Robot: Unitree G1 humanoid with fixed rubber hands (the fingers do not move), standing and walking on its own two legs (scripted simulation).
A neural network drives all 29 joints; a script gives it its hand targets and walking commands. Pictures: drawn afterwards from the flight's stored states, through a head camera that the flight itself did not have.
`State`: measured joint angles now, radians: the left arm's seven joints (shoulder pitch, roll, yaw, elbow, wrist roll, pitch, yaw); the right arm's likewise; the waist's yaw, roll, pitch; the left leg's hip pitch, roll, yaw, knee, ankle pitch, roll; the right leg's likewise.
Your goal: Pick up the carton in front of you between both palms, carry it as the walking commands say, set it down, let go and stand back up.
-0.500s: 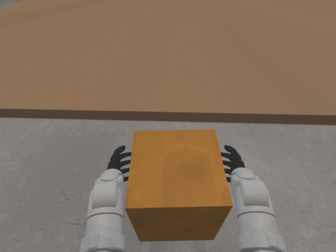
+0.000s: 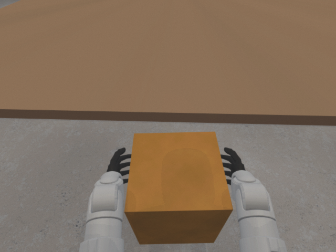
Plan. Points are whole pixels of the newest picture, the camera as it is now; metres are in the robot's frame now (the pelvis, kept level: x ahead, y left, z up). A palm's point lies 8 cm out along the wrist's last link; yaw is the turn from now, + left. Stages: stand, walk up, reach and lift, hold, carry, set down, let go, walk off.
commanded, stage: hold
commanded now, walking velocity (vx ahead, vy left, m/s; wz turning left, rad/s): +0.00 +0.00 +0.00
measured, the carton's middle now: (175, 190) +0.29 +0.00 -0.03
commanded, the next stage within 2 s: carry in 0.12 s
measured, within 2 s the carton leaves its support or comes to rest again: neither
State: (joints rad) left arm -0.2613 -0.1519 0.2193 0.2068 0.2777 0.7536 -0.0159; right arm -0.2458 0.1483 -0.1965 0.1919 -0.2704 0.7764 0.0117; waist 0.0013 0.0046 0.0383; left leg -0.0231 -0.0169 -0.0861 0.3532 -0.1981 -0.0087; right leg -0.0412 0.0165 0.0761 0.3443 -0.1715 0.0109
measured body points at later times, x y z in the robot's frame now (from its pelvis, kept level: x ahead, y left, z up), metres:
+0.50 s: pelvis +0.09 +0.02 +0.00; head +0.07 +0.02 +0.45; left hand +0.37 +0.18 +0.09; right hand +0.37 -0.12 +0.09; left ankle +0.01 +0.13 -0.75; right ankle +0.10 -0.09 -0.72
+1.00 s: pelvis +0.38 +0.07 -0.03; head +0.35 +0.08 +0.42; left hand +0.61 +0.24 +0.05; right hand +0.63 -0.07 +0.05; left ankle +0.48 +0.16 -0.75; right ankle +0.18 -0.07 -0.73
